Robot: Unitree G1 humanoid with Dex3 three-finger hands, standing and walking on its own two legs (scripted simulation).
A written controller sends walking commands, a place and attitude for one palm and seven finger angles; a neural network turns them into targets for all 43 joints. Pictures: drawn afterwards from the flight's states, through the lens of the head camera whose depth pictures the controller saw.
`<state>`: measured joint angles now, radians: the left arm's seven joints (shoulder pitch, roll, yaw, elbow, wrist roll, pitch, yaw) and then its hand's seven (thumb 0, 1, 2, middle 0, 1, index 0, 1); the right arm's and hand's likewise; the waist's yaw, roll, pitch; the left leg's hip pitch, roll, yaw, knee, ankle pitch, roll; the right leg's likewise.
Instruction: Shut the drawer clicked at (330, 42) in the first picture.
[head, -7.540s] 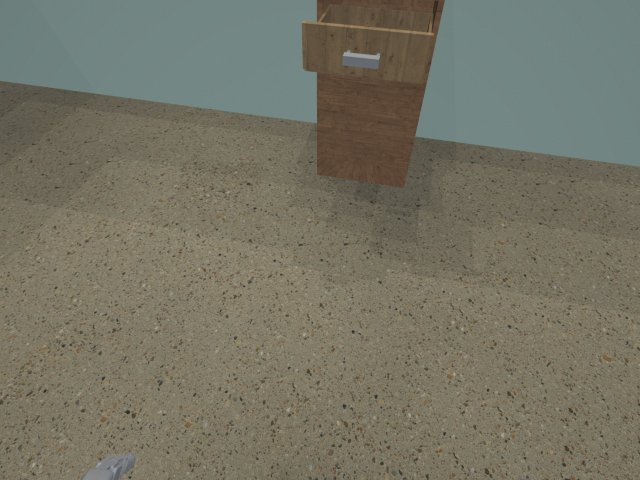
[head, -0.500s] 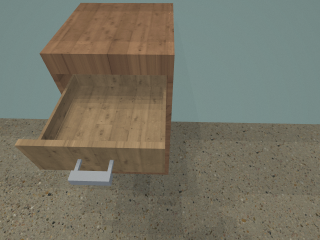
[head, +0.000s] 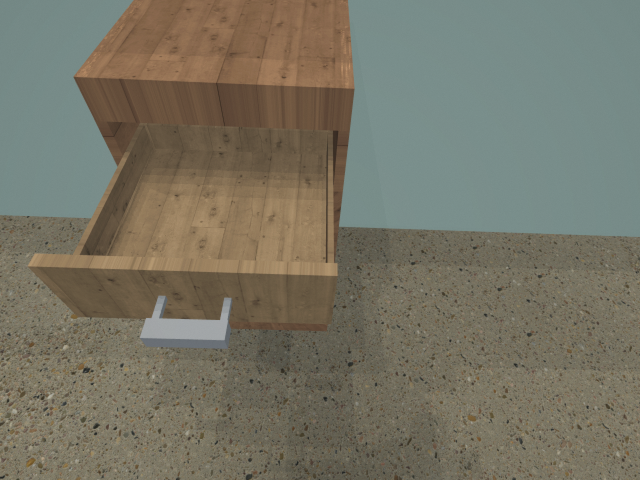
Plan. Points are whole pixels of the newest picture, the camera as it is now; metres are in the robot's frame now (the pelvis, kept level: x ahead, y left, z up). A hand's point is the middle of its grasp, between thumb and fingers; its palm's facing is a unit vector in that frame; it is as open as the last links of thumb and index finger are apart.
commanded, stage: come to a stop and stand still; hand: left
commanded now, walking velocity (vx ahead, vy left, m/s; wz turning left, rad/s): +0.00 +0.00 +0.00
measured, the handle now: (191, 318) +0.32 +0.19 -0.02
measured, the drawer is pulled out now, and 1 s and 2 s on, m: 0.30 0.30 0.30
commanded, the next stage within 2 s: look again from close up in 0.68 s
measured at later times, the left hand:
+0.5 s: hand out of the picture -0.08 +0.22 -0.17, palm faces +0.04 -0.98 -0.19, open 7.4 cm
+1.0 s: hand out of the picture -0.12 +0.17 -0.17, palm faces +0.10 -0.99 -0.12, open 7.4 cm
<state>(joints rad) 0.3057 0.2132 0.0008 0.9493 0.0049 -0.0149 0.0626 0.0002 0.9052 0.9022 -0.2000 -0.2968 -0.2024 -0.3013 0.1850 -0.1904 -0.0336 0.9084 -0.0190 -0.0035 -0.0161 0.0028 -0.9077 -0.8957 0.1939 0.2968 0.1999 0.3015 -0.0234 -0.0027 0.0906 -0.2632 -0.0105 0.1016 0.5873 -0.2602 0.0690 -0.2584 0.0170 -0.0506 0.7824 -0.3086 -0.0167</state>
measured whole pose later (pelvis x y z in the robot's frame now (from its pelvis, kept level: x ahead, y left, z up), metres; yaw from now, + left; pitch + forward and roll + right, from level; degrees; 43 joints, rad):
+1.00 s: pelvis -0.07 +0.04 +0.01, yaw +1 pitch -3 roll -1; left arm 0.44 0.07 0.00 1.07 0.03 0.01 0.04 0.00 0.91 0.90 -0.20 -0.30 -0.20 -0.30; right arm 0.30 -0.15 -0.02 1.08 -0.02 0.02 -0.01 0.00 -0.91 -0.90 0.19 0.30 0.20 0.30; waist 0.01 0.01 0.00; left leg -0.27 -0.08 0.12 0.45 -0.18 0.12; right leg -0.29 0.00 0.07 0.51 -0.27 -0.01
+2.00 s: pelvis -0.09 +0.04 +0.00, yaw -1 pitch +0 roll +0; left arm 0.43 0.14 0.03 1.02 0.03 -0.01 0.03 0.00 0.90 0.90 -0.20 -0.30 -0.20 -0.30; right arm 0.33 -0.13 -0.04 1.03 -0.03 -0.03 -0.01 0.00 -0.91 -0.90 0.19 0.30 0.20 0.30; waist 0.02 -0.08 -0.03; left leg -0.24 0.01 0.08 0.54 -0.30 0.04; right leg -0.33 0.02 0.01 0.64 -0.36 -0.06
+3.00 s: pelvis +0.01 -0.02 -0.01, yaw -1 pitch +0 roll +1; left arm 0.29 0.21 0.01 0.95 0.02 0.01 0.05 0.00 0.91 0.90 -0.20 -0.30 -0.20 -0.30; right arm 0.13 -0.16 -0.02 0.88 -0.02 0.02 0.00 0.00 -0.91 -0.90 0.20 0.30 0.20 0.30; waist 0.05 0.00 0.08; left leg -0.40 0.00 0.14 0.64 -0.24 0.07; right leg -0.25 -0.05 0.00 0.65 -0.37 0.00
